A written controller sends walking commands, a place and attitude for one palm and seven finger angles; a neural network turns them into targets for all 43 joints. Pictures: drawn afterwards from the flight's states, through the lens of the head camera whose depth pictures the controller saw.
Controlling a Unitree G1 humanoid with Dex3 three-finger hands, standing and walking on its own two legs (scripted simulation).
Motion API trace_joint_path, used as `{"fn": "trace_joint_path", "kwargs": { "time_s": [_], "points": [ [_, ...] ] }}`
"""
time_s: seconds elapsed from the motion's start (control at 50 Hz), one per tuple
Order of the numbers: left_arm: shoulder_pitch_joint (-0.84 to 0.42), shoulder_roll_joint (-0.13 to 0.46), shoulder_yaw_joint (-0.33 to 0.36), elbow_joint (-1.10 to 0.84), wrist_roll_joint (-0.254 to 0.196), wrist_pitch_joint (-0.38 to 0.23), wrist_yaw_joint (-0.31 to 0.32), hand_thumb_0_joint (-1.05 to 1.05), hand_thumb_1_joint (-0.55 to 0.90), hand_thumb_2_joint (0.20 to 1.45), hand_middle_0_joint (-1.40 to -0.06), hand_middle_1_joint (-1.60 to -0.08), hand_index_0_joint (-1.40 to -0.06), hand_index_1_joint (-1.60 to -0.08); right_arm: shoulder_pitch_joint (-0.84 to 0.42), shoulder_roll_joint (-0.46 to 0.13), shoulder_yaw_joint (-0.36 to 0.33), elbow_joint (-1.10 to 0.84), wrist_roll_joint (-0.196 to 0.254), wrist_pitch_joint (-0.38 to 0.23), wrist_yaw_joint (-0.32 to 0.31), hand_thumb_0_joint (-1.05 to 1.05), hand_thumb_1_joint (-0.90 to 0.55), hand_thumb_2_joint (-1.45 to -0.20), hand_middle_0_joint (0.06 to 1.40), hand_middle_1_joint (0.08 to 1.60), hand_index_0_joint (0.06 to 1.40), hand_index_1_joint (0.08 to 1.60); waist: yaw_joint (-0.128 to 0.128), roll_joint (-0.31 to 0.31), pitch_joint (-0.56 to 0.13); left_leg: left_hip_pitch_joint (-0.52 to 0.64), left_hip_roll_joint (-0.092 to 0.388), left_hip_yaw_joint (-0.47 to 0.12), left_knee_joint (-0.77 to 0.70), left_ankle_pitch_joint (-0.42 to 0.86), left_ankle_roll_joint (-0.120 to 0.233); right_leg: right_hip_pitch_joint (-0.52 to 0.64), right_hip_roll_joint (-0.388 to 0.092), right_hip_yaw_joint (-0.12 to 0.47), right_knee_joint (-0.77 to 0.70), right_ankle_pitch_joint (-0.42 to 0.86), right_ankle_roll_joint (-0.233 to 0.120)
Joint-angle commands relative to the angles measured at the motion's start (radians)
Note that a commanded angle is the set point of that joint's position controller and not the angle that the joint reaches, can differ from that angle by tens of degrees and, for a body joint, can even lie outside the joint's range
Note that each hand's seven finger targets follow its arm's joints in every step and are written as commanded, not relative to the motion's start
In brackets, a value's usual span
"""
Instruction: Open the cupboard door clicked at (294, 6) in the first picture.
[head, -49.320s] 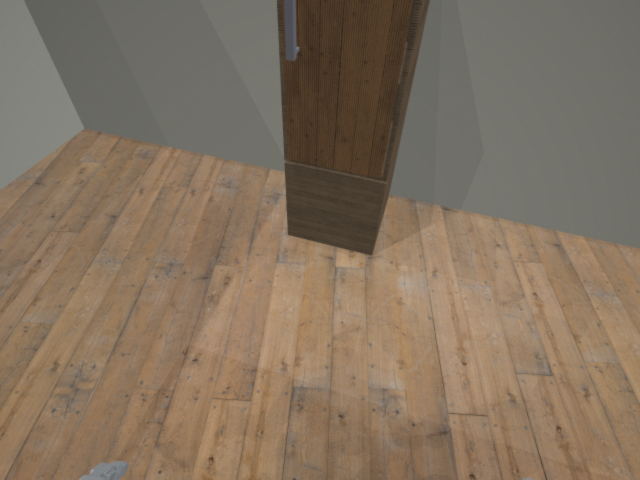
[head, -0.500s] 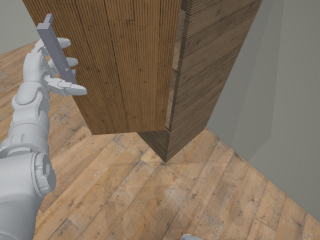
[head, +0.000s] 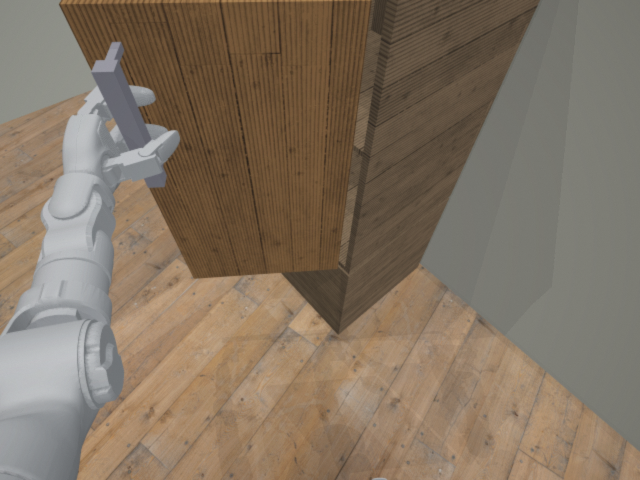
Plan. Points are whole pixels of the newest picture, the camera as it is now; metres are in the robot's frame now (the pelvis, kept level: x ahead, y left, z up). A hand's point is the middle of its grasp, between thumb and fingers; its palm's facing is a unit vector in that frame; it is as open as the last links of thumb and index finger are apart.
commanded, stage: close the thumb around the handle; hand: left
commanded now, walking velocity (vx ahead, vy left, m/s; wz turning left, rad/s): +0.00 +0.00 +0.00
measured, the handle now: (138, 121) +0.54 +0.22 +0.14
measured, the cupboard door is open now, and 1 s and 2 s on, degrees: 54 86 100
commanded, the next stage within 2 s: pull the door open along its arc in 0.22 s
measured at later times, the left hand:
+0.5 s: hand (147, 151) +0.48 +0.19 +0.14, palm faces +0.04 -1.00 +0.00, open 5.9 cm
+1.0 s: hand (197, 241) +0.34 +0.12 +0.15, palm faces +0.19 -0.98 +0.11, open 6.6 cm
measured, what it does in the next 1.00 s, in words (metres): stands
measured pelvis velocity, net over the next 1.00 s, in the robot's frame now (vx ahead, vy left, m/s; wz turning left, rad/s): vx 0.01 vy -0.01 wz -0.03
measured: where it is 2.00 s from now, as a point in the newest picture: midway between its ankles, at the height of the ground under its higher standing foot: outside the picture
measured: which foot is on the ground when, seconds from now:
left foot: down 0.00-1.00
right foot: down 0.00-1.00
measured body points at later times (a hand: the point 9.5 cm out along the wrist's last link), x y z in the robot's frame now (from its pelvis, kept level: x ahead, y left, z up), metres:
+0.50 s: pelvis +0.00 -0.01 +0.00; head +0.06 -0.01 +0.45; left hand +0.47 +0.25 +0.14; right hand +0.03 -0.28 -0.12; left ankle -0.02 +0.11 -0.72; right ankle +0.00 -0.12 -0.72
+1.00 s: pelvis +0.01 -0.01 +0.01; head +0.01 -0.03 +0.46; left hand +0.32 +0.17 +0.14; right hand +0.20 -0.24 -0.07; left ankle -0.02 +0.11 -0.72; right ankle +0.00 -0.12 -0.72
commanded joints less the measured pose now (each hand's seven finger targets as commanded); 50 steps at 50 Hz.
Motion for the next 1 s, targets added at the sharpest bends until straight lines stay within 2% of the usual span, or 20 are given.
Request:
{"fn": "trace_joint_path", "kwargs": {
  "time_s": [0.0,0.08,0.16,0.18,0.22,0.3,0.32,0.38,0.42,0.5,0.6,0.74,0.76,0.78,0.8,0.84,0.86,0.94,0.96,0.98],
  "points": [
    [-0.508,0.181,-0.02,-0.217,-0.006,-0.067,-0.013,0.0,0.9,0.9,-0.4,-1.35,-0.4,-1.35,0.093,-0.159,-0.054,-0.066,0.002,-0.026,-0.011,0.0,-0.9,-0.9,0.2,0.3,0.2,0.3,-0.031,0.055,-0.356,0.245,-0.016,-0.057,-0.063,0.415,0.009,0.136,0.036,0.005,-0.038,0.367,-0.017],
    [-0.491,0.219,0.013,-0.229,-0.003,-0.074,-0.009,0.0,0.9,0.9,-0.4,-1.35,-0.4,-1.35,0.096,-0.162,-0.056,-0.065,-0.001,-0.026,-0.012,0.0,-0.9,-0.9,0.2,0.3,0.2,0.3,-0.014,0.07,-0.405,0.263,-0.019,-0.059,-0.057,0.456,0.009,0.163,0.034,0.008,-0.03,0.396,-0.02],
    [-0.534,0.196,-0.012,-0.206,-0.007,-0.075,-0.015,0.0,0.9,0.9,-0.4,-1.35,-0.4,-1.35,0.095,-0.16,-0.052,-0.061,-0.001,-0.027,-0.014,0.0,-0.9,-0.9,0.2,0.3,0.2,0.3,-0.036,0.027,-0.356,0.223,-0.023,-0.054,-0.061,0.395,0.016,0.161,0.033,0.008,-0.039,0.378,-0.018],
    [-0.522,0.234,0.019,-0.209,-0.001,-0.078,-0.013,0.0,0.9,0.9,-0.4,-1.35,-0.4,-1.35,0.093,-0.164,-0.054,-0.06,-0.001,-0.027,-0.015,0.0,-0.9,-0.9,0.2,0.3,0.2,0.3,-0.021,0.049,-0.378,0.228,-0.024,-0.056,-0.062,0.403,0.013,0.169,0.032,0.011,-0.034,0.382,-0.02],
    [-0.548,0.199,-0.017,-0.212,0.003,-0.078,-0.017,0.0,0.9,0.9,-0.4,-1.35,-0.4,-1.35,0.09,-0.159,-0.052,-0.06,0.0,-0.027,-0.016,0.0,-0.9,-0.9,0.2,0.3,0.2,0.3,-0.032,0.075,-0.38,0.241,-0.024,-0.056,-0.058,0.408,0.011,0.151,0.031,0.011,-0.034,0.382,-0.019],
    [-0.523,0.246,0.02,-0.17,0.001,-0.077,-0.02,0.0,0.9,0.9,-0.4,-1.35,-0.4,-1.35,0.092,-0.165,-0.051,-0.06,0.001,-0.026,-0.019,0.0,-0.9,-0.9,0.2,0.3,0.2,0.3,-0.03,0.021,-0.372,0.198,-0.027,-0.05,-0.06,0.369,0.018,0.177,0.031,0.017,-0.038,0.38,-0.016],
    [-0.503,0.284,0.049,-0.167,0.004,-0.077,-0.023,0.0,0.9,0.9,-0.4,-1.35,-0.4,-1.35,0.092,-0.168,-0.051,-0.063,0.001,-0.024,-0.02,0.0,-0.9,-0.9,0.2,0.3,0.2,0.3,-0.016,0.028,-0.377,0.184,-0.03,-0.046,-0.062,0.356,0.019,0.194,0.029,0.021,-0.037,0.381,-0.017],
    [-0.415,0.264,0.046,-0.193,-0.007,-0.079,-0.04,0.0,0.9,0.9,-0.4,-1.35,-0.4,-1.35,0.08,-0.163,-0.049,-0.086,0.004,-0.022,-0.019,0.0,-0.9,-0.9,0.2,0.3,0.2,0.3,0.006,0.04,-0.404,0.201,-0.03,-0.041,-0.066,0.394,0.019,0.221,0.028,0.018,-0.03,0.409,-0.02],
    [-0.384,0.263,0.046,-0.251,-0.015,-0.08,-0.049,0.0,0.9,0.9,-0.4,-1.35,-0.4,-1.35,0.067,-0.16,-0.05,-0.1,0.006,-0.02,-0.018,0.0,-0.9,-0.9,0.2,0.3,0.2,0.3,0.022,0.085,-0.427,0.225,-0.029,-0.035,-0.064,0.437,0.016,0.237,0.028,0.021,-0.027,0.439,-0.022],
    [-0.224,0.247,0.06,-0.324,-0.046,-0.056,-0.058,0.0,0.9,0.9,-0.4,-1.35,-0.4,-1.35,0.042,-0.16,-0.053,-0.136,0.015,-0.016,-0.015,0.0,-0.9,-0.9,0.2,0.3,0.2,0.3,0.051,0.015,-0.413,0.207,-0.024,-0.028,-0.079,0.455,0.018,0.29,0.031,0.016,-0.031,0.468,-0.022],
    [-0.013,0.209,0.075,-0.514,-0.091,-0.012,-0.055,0.0,0.9,0.9,-0.4,-1.35,-0.4,-1.35,-0.013,-0.147,-0.056,-0.181,0.028,-0.022,-0.009,0.0,-0.9,-0.9,0.2,0.3,0.2,0.3,0.096,0.001,-0.4,0.221,-0.026,-0.006,-0.105,0.489,0.022,0.369,0.027,0.017,-0.045,0.53,-0.022],
    [0.407,0.087,0.047,-0.862,-0.13,0.079,-0.021,0.0,0.9,0.9,-0.4,-1.35,-0.4,-1.35,-0.137,-0.116,-0.048,-0.251,0.042,-0.045,0.003,0.0,-0.9,-0.9,0.2,0.3,0.2,0.3,0.155,-0.008,-0.314,0.253,-0.025,0.007,-0.156,0.513,0.014,0.434,0.016,0.005,-0.062,0.55,-0.023],
    [0.429,0.077,0.136,-0.947,-0.159,0.105,0.09,0.0,0.9,0.9,-0.4,-1.35,-0.4,-1.35,-0.178,-0.087,-0.047,-0.26,0.045,-0.053,0.009,0.0,-0.9,-0.9,0.2,0.3,0.2,0.3,0.214,-0.017,-0.305,0.233,-0.032,0.007,-0.159,0.506,0.006,0.439,0.017,-0.005,-0.075,0.519,-0.021],
    [0.511,-0.03,0.068,-0.998,-0.154,0.136,0.153,0.0,0.9,0.9,-0.4,-1.35,-0.4,-1.35,-0.206,-0.075,-0.042,-0.266,0.042,-0.062,0.017,0.0,-0.9,-0.9,0.2,0.3,0.2,0.3,0.204,-0.01,-0.272,0.243,-0.03,0.012,-0.18,0.482,-0.001,0.434,0.016,-0.01,-0.085,0.496,-0.019],
    [0.554,-0.047,0.088,-1.042,-0.158,0.154,0.207,0.0,0.9,0.9,-0.4,-1.35,-0.4,-1.35,-0.22,-0.073,-0.042,-0.261,0.041,-0.067,0.021,0.0,-0.9,-0.9,0.2,0.3,0.2,0.3,0.204,-0.029,-0.231,0.236,-0.028,0.01,-0.191,0.463,-0.008,0.424,0.014,-0.016,-0.096,0.48,-0.019],
    [0.621,-0.095,0.058,-1.144,-0.13,0.178,0.288,0.0,0.9,0.9,-0.4,-1.35,-0.4,-1.35,-0.243,-0.064,-0.042,-0.256,0.034,-0.065,0.025,0.0,-0.9,-0.9,0.2,0.3,0.2,0.3,0.198,-0.049,-0.222,0.251,-0.027,0.016,-0.201,0.448,-0.011,0.438,0.014,-0.013,-0.102,0.474,-0.017],
    [0.64,-0.097,0.057,-1.177,-0.113,0.188,0.33,0.0,0.9,0.9,-0.4,-1.35,-0.4,-1.35,-0.25,-0.061,-0.044,-0.247,0.027,-0.061,0.024,0.0,-0.9,-0.9,0.2,0.3,0.2,0.3,0.195,-0.107,-0.219,0.257,-0.025,0.015,-0.198,0.447,-0.008,0.455,0.013,-0.013,-0.11,0.48,-0.015],
    [0.699,-0.218,-0.058,-1.366,-0.037,0.257,0.467,0.0,0.9,0.9,-0.4,-1.35,-0.4,-1.35,-0.301,-0.027,-0.035,-0.252,0.007,-0.038,0.023,0.0,-0.9,-0.9,0.2,0.3,0.2,0.3,0.193,-0.035,-0.228,0.309,-0.027,0.023,-0.209,0.475,-0.013,0.489,0.002,0.0,-0.119,0.508,-0.018],
    [0.714,-0.229,-0.08,-1.383,-0.015,0.276,0.501,0.0,0.9,0.9,-0.4,-1.35,-0.4,-1.35,-0.308,-0.023,-0.032,-0.246,0.003,-0.028,0.023,0.0,-0.9,-0.9,0.2,0.3,0.2,0.3,0.186,-0.06,-0.211,0.312,-0.024,0.017,-0.21,0.465,-0.013,0.495,0.001,0.003,-0.13,0.5,-0.02],
    [0.735,-0.266,-0.111,-1.415,-0.004,0.299,0.531,0.0,0.9,0.9,-0.4,-1.35,-0.4,-1.35,-0.327,-0.016,-0.028,-0.252,-0.002,-0.02,0.022,0.0,-0.9,-0.9,0.2,0.3,0.2,0.3,0.188,-0.042,-0.2,0.32,-0.027,0.018,-0.215,0.448,-0.012,0.496,-0.002,0.008,-0.14,0.493,-0.019]
  ]
}}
